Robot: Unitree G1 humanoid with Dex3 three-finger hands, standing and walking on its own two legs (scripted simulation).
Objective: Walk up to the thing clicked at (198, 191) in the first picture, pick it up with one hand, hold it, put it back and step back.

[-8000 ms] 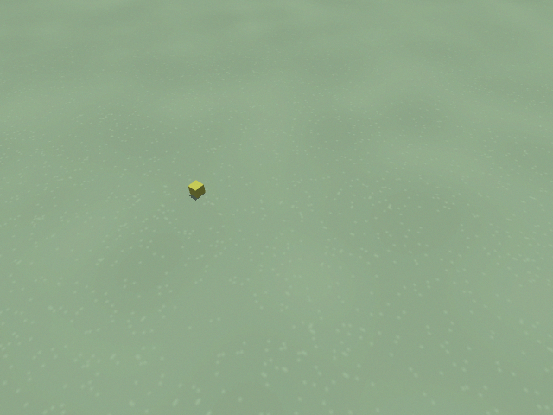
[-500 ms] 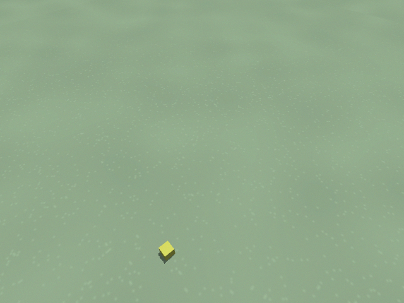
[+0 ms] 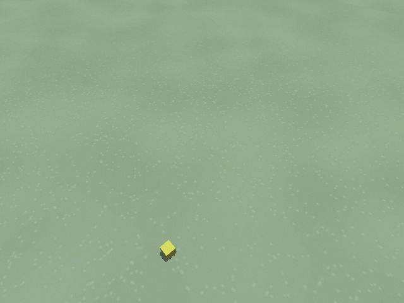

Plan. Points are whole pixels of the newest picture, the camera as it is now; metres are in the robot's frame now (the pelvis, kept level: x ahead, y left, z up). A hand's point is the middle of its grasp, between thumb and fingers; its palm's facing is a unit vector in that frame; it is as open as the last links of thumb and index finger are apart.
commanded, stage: stand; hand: left
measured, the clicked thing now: (168, 249) +0.50 +0.19 -0.76
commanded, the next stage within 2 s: none
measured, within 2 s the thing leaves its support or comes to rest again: neither
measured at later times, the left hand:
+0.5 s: hand out of the picture +0.07 +0.24 -0.15, palm faces -0.02 -0.94 -0.34, open 7.3 cm
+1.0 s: hand out of the picture +0.08 +0.23 -0.15, palm faces -0.02 -0.94 -0.35, open 7.3 cm
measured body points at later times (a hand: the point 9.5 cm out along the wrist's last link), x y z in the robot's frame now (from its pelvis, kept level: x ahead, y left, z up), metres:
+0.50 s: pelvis +0.00 -0.01 +0.00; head +0.00 -0.02 +0.45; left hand +0.07 +0.29 -0.13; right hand +0.07 -0.31 -0.14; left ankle -0.01 +0.11 -0.75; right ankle +0.01 -0.11 -0.75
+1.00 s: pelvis +0.00 -0.02 +0.00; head +0.01 -0.03 +0.45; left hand +0.08 +0.28 -0.13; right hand +0.08 -0.32 -0.14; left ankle -0.01 +0.11 -0.75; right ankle +0.01 -0.11 -0.75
